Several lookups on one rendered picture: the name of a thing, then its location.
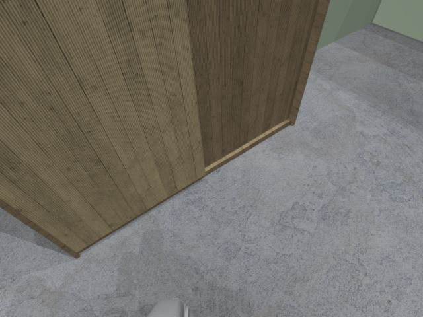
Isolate wardrobe door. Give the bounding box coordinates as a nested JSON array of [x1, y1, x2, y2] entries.
[[0, 0, 206, 253], [185, 0, 319, 167]]

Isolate robot left thigh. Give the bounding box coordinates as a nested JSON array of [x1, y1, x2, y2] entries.
[[147, 299, 190, 317]]

